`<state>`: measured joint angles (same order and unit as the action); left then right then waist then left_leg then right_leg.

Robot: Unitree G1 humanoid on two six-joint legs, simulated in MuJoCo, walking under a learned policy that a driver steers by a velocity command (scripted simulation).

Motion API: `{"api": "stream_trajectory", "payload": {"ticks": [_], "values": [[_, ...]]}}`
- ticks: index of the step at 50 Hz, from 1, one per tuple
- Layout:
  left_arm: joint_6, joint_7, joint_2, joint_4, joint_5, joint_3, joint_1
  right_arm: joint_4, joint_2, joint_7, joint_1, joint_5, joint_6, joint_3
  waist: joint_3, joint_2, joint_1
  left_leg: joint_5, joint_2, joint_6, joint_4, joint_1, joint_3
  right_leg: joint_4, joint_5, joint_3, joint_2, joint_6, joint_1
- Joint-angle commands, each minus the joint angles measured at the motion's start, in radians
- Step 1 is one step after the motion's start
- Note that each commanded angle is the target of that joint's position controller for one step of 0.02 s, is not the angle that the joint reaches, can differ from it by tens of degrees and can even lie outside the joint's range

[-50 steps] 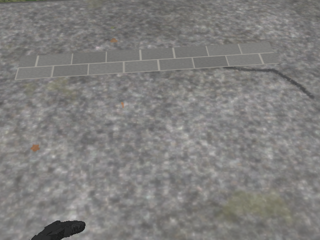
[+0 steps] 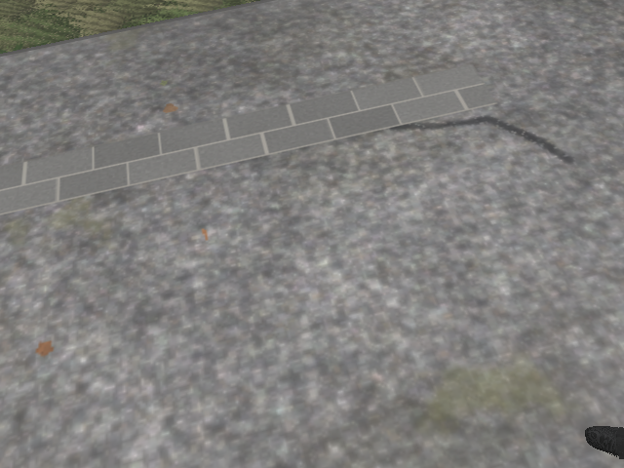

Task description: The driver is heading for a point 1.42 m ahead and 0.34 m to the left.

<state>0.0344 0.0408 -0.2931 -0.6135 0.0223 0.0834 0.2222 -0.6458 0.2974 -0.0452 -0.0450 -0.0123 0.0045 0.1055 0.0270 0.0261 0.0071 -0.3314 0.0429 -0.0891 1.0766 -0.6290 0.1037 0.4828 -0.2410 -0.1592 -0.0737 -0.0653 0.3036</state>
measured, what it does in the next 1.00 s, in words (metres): walks ahead, turning left: left foot, then right foot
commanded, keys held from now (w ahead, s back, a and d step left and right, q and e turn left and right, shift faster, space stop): q+shift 0.46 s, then w+q+shift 0.28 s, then w+shift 0.02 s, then w+e+shift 0.24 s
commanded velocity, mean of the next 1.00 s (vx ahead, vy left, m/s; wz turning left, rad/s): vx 0.33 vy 0.00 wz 0.39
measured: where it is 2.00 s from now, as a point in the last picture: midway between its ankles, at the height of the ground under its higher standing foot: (238, 262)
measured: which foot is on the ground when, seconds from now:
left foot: up 0.00-0.26, down 0.28-0.62, up 0.64-1.00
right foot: down 0.00-0.32, up 0.34-0.60, down 0.62-1.00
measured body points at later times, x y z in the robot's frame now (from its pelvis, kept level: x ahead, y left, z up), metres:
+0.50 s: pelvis +0.03 +0.03 +0.00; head +0.07 +0.05 +0.44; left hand +0.17 +0.33 -0.09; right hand +0.21 -0.24 -0.10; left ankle +0.02 +0.14 -0.74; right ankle +0.03 -0.10 -0.69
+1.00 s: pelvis +0.18 +0.11 -0.01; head +0.21 +0.11 +0.44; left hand -0.03 +0.30 -0.12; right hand +0.50 +0.04 -0.08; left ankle +0.21 +0.29 -0.72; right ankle +0.09 -0.10 -0.74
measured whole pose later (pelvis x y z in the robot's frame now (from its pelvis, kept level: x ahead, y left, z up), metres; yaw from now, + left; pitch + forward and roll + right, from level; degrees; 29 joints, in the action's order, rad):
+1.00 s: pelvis +0.18 +0.11 -0.01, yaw +27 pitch +5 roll +1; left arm -0.07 -0.01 -0.26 -0.86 -0.02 0.05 0.59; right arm -0.59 0.29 0.09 -0.05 -0.04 0.00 0.03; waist -0.04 0.03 0.14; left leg -0.23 -0.03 0.02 0.71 -0.60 0.00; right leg 0.22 -0.39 0.01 0.07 0.03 -0.09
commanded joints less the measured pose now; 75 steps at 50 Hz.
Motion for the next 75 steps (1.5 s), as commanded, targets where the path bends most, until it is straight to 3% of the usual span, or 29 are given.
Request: {"api": "stream_trajectory", "payload": {"ticks": [1, 6, 8, 14, 16, 18, 21, 23, 26, 30, 31, 32, 33, 34, 35, 38, 43, 48, 51, 52, 53, 54, 56, 61, 68, 72, 73, 74, 75], "values": [[-0.011, 0.013, -0.149, 0.085, -0.006, 0.037, -0.044, 0.049, 0.051, 0.003, 0.026, 0.007, -0.015, -0.001, -0.176, -0.143, 0.001, 0.061, -0.015, -0.013, -0.099, -0.077, -0.004, -0.052, 0.475, -0.21, 0.226, -0.123, -0.26], [-0.016, -0.008, -0.037, 0.056, -0.051, -0.024, -0.069, 0.025, 0.017, 0.028, 0.002, 0.017, -0.009, -0.029, -0.159, -0.164, 0.018, 0.063, -0.097, 0.006, -0.256, 0.175, -0.045, -0.05, 0.503, -0.147, 0.23, -0.124, -0.12], [-0.021, -0.02, -0.071, 0.048, -0.061, -0.019, -0.078, 0.033, 0.048, 0.036, 0.009, 0.029, -0.011, -0.023, -0.106, -0.181, 0.031, 0.034, -0.083, 0.025, -0.306, 0.232, -0.076, -0.064, 0.479, -0.143, 0.241, -0.14, -0.081], [-0.005, 0.009, -0.139, 0.047, -0.019, 0.017, -0.08, 0.053, 0.095, 0.06, -0.053, 0.041, -0.025, -0.008, -0.073, -0.131, -0.002, 0.181, -0.047, 0.104, -0.567, 0.246, -0.082, 0.045, 0.529, -0.135, 0.259, -0.118, -0.213], [-0.025, 0.013, -0.091, 0.09, -0.052, 0.016, -0.097, 0.045, 0.204, 0.055, -0.105, 0.031, -0.029, 0.026, -0.141, 0.131, 0.029, 0.682, -0.188, 0.244, -0.579, 0.429, 0.211, 0.276, 0.258, 0.055, 0.053, 0.017, -0.037], [-0.039, 0.007, -0.071, 0.118, -0.052, 0.013, -0.208, 0.026, 0.178, 0.041, -0.244, 0.014, -0.027, 0.025, -0.171, 0.231, -0.078, 0.771, -0.367, 0.44, -0.692, 0.648, 0.502, 0.618, -0.447, 0.075, -0.064, 0.115, 0.312], [-0.033, -0.007, -0.049, 0.102, -0.029, 0.014, -0.19, 0.058, 0.167, 0.015, -0.127, 0.038, -0.017, 0.029, -0.149, 0.058, -0.016, 0.632, -0.249, 0.328, -0.669, 0.605, 0.355, 0.658, -0.302, 0.013, 0.005, 0.132, 0.357], [-0.039, -0.01, -0.026, 0.103, -0.026, 0.011, -0.209, 0.074, 0.159, 0.002, -0.088, 0.047, 0.009, 0.031, -0.146, 0.076, -0.008, 0.562, -0.184, 0.288, -0.675, 0.556, 0.327, 0.498, -0.228, 0.05, -0.007, 0.145, 0.302], [-0.062, -0.042, -0.022, 0.083, -0.006, 0.008, -0.17, 0.078, 0.17, -0.002, -0.135, 0.052, 0.019, 0.034, -0.178, 0.136, -0.021, -0.172, -0.147, 0.291, -0.773, 0.434, 0.391, 0.268, -0.197, 0.078, -0.021, 0.125, 0.142], [-0.106, -0.048, -0.07, 0.033, 0.018, 0.037, -0.042, 0.116, 0.153, 0.011, -0.048, 0.052, 0.01, 0.018, -0.086, 0.166, 0.071, -0.314, -0.092, 0.243, -0.754, 0.131, 0.42, -0.04, -0.03, 0.093, 0.0, 0.09, -0.21], [-0.11, -0.039, -0.101, -0.005, 0.017, 0.053, 0.059, 0.133, 0.114, 0.011, -0.026, 0.051, 0.006, 0.005, -0.089, 0.126, 0.115, -0.317, -0.042, 0.183, -0.644, -0.013, 0.356, -0.114, -0.011, 0.069, 0.059, 0.071, -0.391], [-0.114, -0.029, -0.15, -0.016, 0.005, 0.063, 0.149, 0.13, 0.022, 0.017, -0.08, 0.047, 0.0, -0.021, -0.162, -0.063, 0.113, -0.308, 0.051, 0.128, -0.295, -0.123, 0.187, -0.15, -0.217, -0.162, 0.277, 0.024, -0.533], [-0.122, -0.039, -0.207, 0.003, -0.052, 0.063, 0.108, 0.196, 0.026, 0.024, -0.061, 0.066, -0.019, -0.024, -0.078, -0.249, 0.064, -0.2, 0.033, 0.125, -0.094, -0.34, 0.154, -0.285, -0.559, -0.557, 0.469, -0.08, -0.435], [-0.135, -0.036, -0.184, 0.031, -0.049, 0.059, 0.025, 0.196, 0.079, 0.032, -0.059, 0.065, -0.03, -0.018, -0.005, -0.251, 0.028, -0.115, -0.071, 0.116, 0.038, -0.391, 0.108, -0.314, -0.645, -0.58, 0.502, -0.119, -0.361], [-0.107, -0.033, -0.139, 0.021, -0.092, 0.031, 0.015, 0.183, 0.162, 0.068, 0.041, -0.063, -0.006, 0.009, 0.056, -0.096, 0.055, -0.032, -0.041, 0.11, 0.072, -0.377, 0.031, -0.332, -0.637, -0.454, 0.473, -0.085, -0.256], [-0.109, -0.027, -0.132, -0.015, -0.066, 0.012, 0.068, 0.136, 0.101, 0.133, -0.058, -0.047, 0.014, -0.005, 0.051, -0.128, 0.027, 0.126, -0.061, 0.087, 0.173, -0.271, 0.01, -0.349, -0.371, -0.144, 0.329, -0.024, -0.17], [-0.142, -0.048, -0.126, -0.104, -0.053, 0.005, 0.214, 0.127, 0.086, 0.132, 0.007, -0.04, -0.003, -0.023, 0.086, -0.118, 0.047, 0.19, -0.001, 0.093, 0.016, -0.284, 0.056, -0.388, -0.284, -0.068, 0.31, -0.084, -0.23], [-0.127, -0.05, -0.144, -0.168, -0.047, 0.005, 0.273, 0.166, 0.04, 0.146, 0.179, -0.02, -0.029, -0.063, 0.102, -0.192, 0.095, 0.129, -0.063, 0.105, -0.388, 0.04, -0.164, -0.412, 0.05, -0.004, 0.296, -0.099, -0.18], [-0.117, -0.051, -0.203, -0.207, -0.036, 0.016, 0.258, 0.088, 0.102, 0.101, -0.108, -0.02, -0.049, -0.033, -0.028, -0.161, -0.069, 0.043, 0.034, 0.147, -0.536, 0.477, -0.189, -0.065, 0.665, 0.06, 0.285, -0.093, -0.15], [-0.126, -0.054, -0.193, -0.195, -0.027, 0.012, 0.226, 0.029, 0.154, 0.074, -0.322, -0.036, -0.062, -0.01, -0.17, -0.118, -0.178, 0.051, -0.029, 0.16, -0.516, 0.808, -0.126, 0.219, 0.6, 0.105, 0.224, -0.074, 0.034], [-0.134, -0.06, -0.049, -0.141, -0.02, -0.023, 0.234, 0.019, 0.268, 0.05, -0.486, -0.069, -0.073, 0.016, -0.359, 0.127, -0.216, -0.434, -0.371, 0.196, -0.608, 1.101, 0.285, 0.623, 0.005, 0.133, 0.116, -0.051, 0.328], [-0.136, -0.061, -0.054, -0.091, -0.001, -0.019, 0.167, 0.026, 0.296, 0.045, -0.504, -0.055, -0.072, 0.016, -0.414, 0.224, -0.22, -0.671, -0.498, 0.205, -0.85, 1.009, 0.69, 0.796, -0.229, 0.046, 0.034, -0.068, 0.447], [-0.113, -0.068, -0.07, -0.099, -0.024, -0.012, 0.097, 0.01, 0.15, 0.043, -0.326, -0.048, -0.071, -0.021, -0.109, 0.061, -0.109, -0.396, -0.424, 0.189, -0.826, 0.736, 0.403, 0.849, -0.05, 0.062, 0.144, -0.065, 0.511], [-0.045, -0.11, -0.004, -0.123, -0.048, -0.021, 0.065, -0.066, 0.022, 0.047, -0.301, -0.01, -0.103, -0.055, 0.07, 0.088, -0.008, 0.056, -0.289, 0.142, -0.933, 0.541, -0.041, 0.822, 0.058, 0.106, 0.203, -0.017, 0.51], [-0.045, -0.144, -0.01, -0.002, -0.047, -0.054, -0.198, -0.145, 0.059, 0.033, -0.331, -0.017, -0.128, -0.052, 0.17, 0.019, 0.026, 0.672, -0.25, 0.11, -0.992, 0.551, -0.382, 0.435, 0.256, 0.28, 0.161, -0.07, 0.446], [-0.046, -0.124, -0.066, -0.065, -0.016, -0.044, -0.07, -0.146, 0.176, 0.005, -0.433, -0.022, -0.093, -0.031, -0.032, 0.046, 0.067, 1.745, -0.221, 0.079, -0.613, 0.801, -0.431, 0.376, 0.106, 0.478, -0.089, -0.127, 0.18], [-0.047, -0.121, -0.063, -0.048, -0.028, -0.047, -0.007, -0.144, 0.232, -0.011, -0.435, -0.032, -0.067, -0.02, -0.057, 0.098, 0.126, 1.799, -0.306, 0.081, -0.409, 0.719, -0.405, 0.359, -0.031, 0.439, -0.078, -0.168, 0.05], [-0.051, -0.106, -0.108, -0.095, -0.03, -0.02, 0.212, -0.129, 0.244, -0.01, -0.351, -0.045, -0.061, -0.014, -0.142, 0.145, 0.253, 1.584, -0.357, 0.102, -0.18, 0.584, -0.353, 0.321, -0.059, 0.304, -0.047, -0.217, -0.19], [-0.052, -0.076, -0.185, -0.14, -0.024, 0.021, 0.307, -0.132, 0.21, 0.011, -0.338, -0.045, -0.058, -0.015, -0.208, 0.081, 0.276, 1.046, -0.265, 0.112, 0.16, 0.449, -0.34, 0.223, -0.136, 0.172, -0.032, -0.234, -0.401]]}}
Keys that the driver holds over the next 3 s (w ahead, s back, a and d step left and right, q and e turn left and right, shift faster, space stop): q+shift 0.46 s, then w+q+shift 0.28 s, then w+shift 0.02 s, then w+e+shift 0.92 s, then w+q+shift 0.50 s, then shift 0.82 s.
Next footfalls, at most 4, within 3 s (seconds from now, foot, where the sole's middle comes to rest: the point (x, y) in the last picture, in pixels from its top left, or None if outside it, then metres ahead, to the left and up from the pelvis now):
0.28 left None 0.06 0.14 -0.78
0.62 right None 0.12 -0.08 -0.78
1.04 left None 0.25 0.31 -0.78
1.50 right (237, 340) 0.72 0.27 -0.78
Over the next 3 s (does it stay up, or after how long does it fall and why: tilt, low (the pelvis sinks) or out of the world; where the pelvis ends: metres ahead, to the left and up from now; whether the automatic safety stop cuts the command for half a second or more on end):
stays up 1.60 0.29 -0.01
